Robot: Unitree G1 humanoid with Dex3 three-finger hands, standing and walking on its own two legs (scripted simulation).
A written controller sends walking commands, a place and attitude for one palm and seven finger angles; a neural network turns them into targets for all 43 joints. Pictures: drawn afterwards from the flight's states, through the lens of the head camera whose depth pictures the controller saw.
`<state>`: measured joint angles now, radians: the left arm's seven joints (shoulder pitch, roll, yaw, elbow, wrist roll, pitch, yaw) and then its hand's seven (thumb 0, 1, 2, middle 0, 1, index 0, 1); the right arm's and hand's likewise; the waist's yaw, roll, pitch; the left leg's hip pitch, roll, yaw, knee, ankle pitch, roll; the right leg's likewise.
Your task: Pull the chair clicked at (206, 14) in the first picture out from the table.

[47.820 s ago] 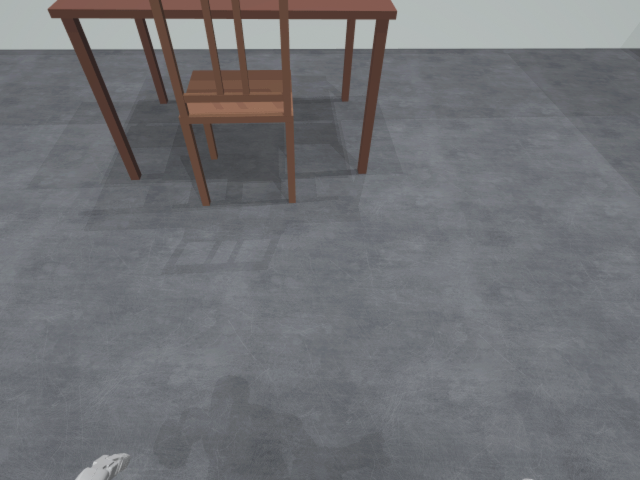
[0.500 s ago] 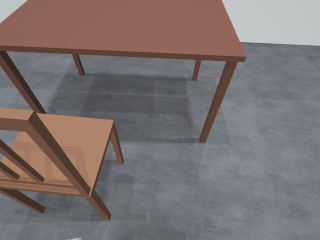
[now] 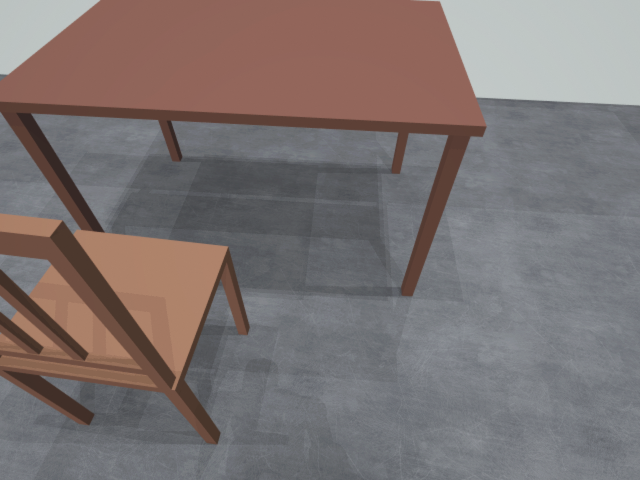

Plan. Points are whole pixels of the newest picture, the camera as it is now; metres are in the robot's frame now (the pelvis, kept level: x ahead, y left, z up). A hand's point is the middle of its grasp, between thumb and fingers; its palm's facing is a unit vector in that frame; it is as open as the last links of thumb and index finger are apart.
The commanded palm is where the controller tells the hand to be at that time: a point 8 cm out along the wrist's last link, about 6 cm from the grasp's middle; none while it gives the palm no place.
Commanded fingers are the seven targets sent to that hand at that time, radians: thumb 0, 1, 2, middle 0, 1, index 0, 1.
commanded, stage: look again from close up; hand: left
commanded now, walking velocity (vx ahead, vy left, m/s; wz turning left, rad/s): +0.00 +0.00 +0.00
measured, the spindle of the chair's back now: out of the picture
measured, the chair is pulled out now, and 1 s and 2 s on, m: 0.34 0.34 0.34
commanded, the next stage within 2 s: none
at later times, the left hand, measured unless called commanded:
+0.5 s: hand out of the picture +0.05 +0.25 -0.17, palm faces +0.05 -0.96 -0.29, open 7.3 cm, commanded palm none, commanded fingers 0.00 0.90 0.90 -0.20 -0.30 -0.20 -0.30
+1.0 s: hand out of the picture -0.01 +0.24 -0.17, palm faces +0.00 -0.97 -0.26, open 7.4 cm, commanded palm none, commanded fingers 0.00 0.90 0.90 -0.20 -0.30 -0.20 -0.30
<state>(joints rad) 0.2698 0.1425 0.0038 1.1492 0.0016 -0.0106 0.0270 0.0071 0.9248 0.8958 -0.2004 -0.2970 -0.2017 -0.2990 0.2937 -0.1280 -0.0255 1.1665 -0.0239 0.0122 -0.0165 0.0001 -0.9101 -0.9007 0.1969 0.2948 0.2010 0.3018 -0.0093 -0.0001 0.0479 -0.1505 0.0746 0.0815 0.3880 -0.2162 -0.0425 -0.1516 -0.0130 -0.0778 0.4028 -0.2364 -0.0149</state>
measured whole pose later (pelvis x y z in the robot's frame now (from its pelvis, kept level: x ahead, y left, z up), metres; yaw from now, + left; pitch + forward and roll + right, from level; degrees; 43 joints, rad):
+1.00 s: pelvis -0.03 +0.03 +0.00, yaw +0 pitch -2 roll +0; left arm 0.26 0.24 -0.01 1.08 0.01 0.00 0.02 0.01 0.91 0.90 -0.20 -0.30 -0.20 -0.30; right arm 0.24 -0.25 -0.01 1.09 -0.01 0.01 0.00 0.00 -0.91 -0.90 0.20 0.30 0.20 0.30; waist 0.00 0.00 0.03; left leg -0.19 0.03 0.09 0.43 -0.19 0.01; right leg -0.19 -0.06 -0.06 0.44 -0.21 0.02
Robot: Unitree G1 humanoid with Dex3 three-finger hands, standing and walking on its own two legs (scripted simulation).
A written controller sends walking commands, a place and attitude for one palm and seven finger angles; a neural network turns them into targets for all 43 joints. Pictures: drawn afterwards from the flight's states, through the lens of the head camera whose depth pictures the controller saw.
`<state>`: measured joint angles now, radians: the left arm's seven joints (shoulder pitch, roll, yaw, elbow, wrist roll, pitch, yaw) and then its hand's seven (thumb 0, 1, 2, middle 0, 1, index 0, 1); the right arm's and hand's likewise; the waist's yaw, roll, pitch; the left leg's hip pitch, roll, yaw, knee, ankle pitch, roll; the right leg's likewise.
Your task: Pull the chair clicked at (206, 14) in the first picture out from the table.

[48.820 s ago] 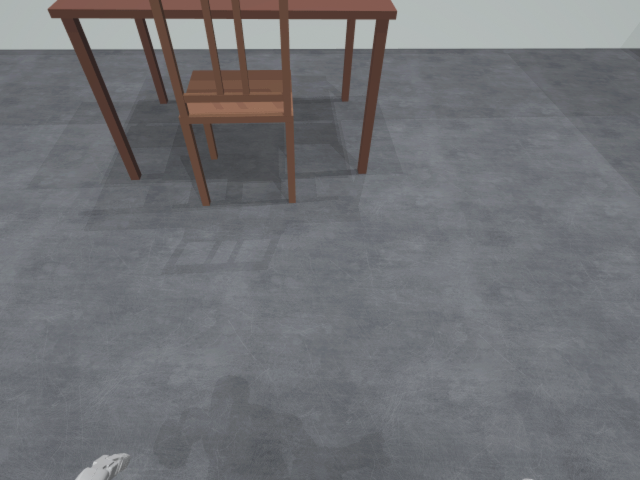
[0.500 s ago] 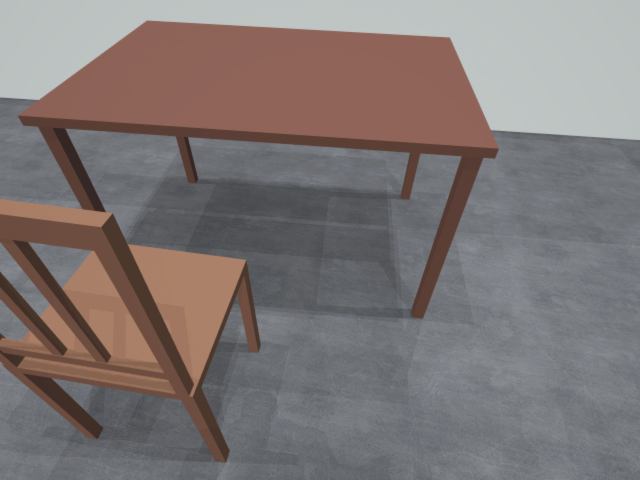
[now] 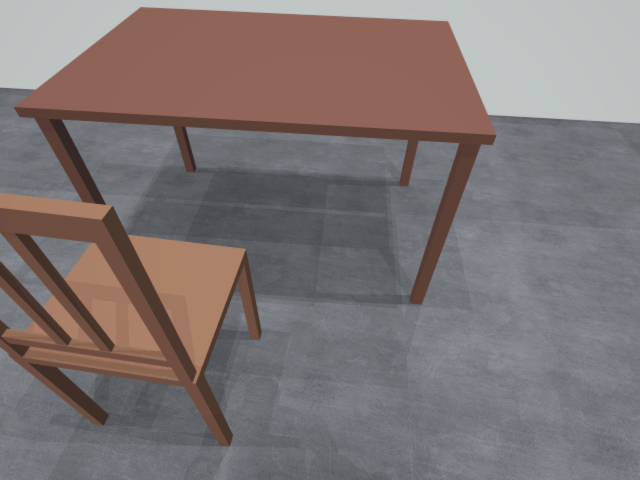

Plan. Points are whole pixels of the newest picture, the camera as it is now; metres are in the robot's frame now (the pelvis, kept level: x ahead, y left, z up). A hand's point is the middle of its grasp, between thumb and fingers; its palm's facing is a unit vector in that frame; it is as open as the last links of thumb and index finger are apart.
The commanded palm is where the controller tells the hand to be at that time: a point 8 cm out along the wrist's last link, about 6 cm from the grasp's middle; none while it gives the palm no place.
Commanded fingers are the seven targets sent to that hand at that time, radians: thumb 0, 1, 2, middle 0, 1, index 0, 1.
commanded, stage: look again from close up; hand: left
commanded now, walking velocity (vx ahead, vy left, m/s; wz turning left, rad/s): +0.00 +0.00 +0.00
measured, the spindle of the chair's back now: (16, 291) +0.40 +0.54 -0.07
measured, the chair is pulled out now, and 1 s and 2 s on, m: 0.34 0.34 0.34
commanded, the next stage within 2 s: none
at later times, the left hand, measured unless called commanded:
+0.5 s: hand out of the picture +0.01 +0.17 -0.18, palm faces +0.00 -0.98 -0.20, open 7.3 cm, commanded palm none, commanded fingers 0.00 0.90 0.90 -0.20 -0.30 -0.20 -0.30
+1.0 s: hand out of the picture +0.00 +0.18 -0.18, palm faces +0.00 -0.98 -0.19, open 7.3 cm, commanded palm none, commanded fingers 0.00 0.90 0.90 -0.20 -0.30 -0.20 -0.30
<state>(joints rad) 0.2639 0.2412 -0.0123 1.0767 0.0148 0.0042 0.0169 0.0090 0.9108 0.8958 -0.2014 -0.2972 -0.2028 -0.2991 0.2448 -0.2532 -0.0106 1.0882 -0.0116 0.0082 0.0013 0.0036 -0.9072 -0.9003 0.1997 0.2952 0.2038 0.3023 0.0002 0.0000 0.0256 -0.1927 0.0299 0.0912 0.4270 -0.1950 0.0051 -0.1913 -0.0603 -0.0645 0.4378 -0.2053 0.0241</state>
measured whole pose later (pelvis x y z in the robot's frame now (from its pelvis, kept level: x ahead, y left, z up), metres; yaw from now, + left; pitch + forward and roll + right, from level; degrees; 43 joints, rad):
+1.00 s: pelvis +0.01 +0.01 +0.00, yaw -1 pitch -2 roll +0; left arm 0.32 0.15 -0.01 1.11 0.02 0.00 0.04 0.01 0.91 0.90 -0.20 -0.30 -0.20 -0.30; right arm 0.28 -0.15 -0.02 1.13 -0.01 0.00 -0.01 0.00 -0.91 -0.90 0.20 0.29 0.20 0.30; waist 0.00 -0.01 0.02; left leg -0.17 0.03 0.12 0.42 -0.21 0.01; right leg -0.18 -0.06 -0.04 0.42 -0.21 0.03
